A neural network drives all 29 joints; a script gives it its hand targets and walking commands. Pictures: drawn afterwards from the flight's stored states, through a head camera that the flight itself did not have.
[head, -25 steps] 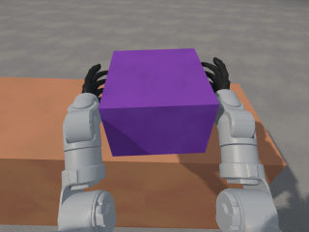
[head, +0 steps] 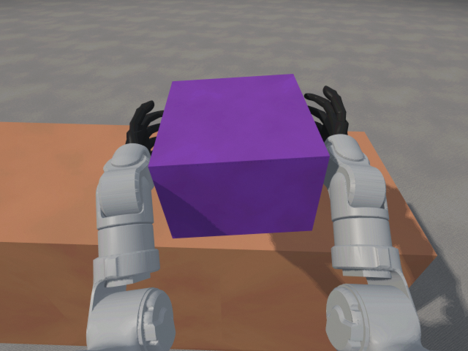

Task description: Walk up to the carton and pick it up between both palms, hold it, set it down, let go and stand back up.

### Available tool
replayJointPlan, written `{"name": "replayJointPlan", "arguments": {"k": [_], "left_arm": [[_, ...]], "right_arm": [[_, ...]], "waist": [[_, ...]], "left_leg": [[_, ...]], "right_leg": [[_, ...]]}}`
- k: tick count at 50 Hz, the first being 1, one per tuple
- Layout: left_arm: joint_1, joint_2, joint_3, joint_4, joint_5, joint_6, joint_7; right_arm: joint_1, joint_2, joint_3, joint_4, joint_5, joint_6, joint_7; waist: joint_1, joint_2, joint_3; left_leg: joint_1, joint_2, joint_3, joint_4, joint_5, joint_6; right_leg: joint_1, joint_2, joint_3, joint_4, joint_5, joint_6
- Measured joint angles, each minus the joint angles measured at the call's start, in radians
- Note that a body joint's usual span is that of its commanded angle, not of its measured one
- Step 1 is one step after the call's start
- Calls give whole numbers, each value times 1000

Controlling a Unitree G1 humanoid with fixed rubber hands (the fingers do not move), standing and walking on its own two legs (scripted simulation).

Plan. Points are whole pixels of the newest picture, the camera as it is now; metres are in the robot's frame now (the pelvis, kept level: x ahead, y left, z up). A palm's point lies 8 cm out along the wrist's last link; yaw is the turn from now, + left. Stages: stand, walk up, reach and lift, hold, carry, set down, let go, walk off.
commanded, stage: hold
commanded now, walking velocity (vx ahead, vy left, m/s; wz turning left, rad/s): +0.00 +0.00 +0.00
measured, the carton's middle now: (237, 150) +0.38 +0.01 +0.21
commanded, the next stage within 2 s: none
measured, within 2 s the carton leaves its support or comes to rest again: neither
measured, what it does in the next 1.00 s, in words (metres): stands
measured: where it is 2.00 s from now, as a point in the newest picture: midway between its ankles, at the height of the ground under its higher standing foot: outside the picture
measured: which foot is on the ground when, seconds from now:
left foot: down 0.00-1.00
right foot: down 0.00-1.00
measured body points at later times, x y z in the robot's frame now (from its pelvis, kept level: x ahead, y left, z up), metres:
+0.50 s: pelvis +0.00 +0.01 +0.00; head -0.02 +0.02 +0.45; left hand +0.39 +0.17 +0.21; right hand +0.40 -0.13 +0.23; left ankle +0.05 +0.14 -0.75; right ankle +0.03 -0.09 -0.75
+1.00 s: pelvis +0.00 +0.01 +0.00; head -0.01 +0.01 +0.45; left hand +0.40 +0.16 +0.20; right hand +0.41 -0.14 +0.22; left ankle +0.05 +0.14 -0.75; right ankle +0.03 -0.09 -0.75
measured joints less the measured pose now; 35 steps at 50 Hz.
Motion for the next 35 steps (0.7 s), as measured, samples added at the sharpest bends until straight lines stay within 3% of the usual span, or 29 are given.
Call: {"name": "replayJointPlan", "arguments": {"k": [14,35], "left_arm": [[6,-3,2,1,-2,7,-4],[-38,3,0,68,-1,-26,15]], "right_arm": [[8,-1,4,-6,7,8,-6],[-40,-7,-36,43,-28,-22,22]], "waist": [[-8,1,7],[-8,2,-6]], "left_leg": [[5,0,-1,-9,6,4],[-29,-9,15,-15,16,16]], "right_leg": [[18,-1,-7,-30,15,4],[-21,-12,3,-28,21,14]]}}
